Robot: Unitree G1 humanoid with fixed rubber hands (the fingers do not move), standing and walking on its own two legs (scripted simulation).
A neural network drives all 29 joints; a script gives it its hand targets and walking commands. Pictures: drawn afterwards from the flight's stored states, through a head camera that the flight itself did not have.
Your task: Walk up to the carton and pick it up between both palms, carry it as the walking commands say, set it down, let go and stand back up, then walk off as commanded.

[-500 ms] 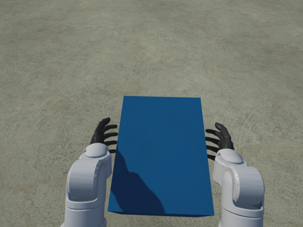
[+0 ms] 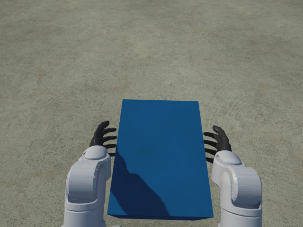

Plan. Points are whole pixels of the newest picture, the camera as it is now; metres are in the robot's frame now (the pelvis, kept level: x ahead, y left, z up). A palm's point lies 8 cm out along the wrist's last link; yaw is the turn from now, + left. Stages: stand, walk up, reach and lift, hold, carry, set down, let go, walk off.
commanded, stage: carry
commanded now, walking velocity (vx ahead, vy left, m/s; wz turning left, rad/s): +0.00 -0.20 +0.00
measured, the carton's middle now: (158, 160) +0.30 +0.00 +0.01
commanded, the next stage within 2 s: none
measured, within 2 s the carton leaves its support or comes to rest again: neither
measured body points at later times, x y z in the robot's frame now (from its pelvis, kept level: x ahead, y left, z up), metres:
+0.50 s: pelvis -0.08 -0.04 +0.00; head -0.10 -0.04 +0.45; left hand +0.19 +0.11 +0.10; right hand +0.20 -0.18 +0.10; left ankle -0.04 +0.09 -0.72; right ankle -0.03 -0.12 -0.72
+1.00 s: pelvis -0.12 -0.03 +0.00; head -0.15 -0.03 +0.45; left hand +0.15 +0.12 +0.11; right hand +0.15 -0.17 +0.11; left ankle -0.04 +0.08 -0.72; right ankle -0.04 -0.12 -0.72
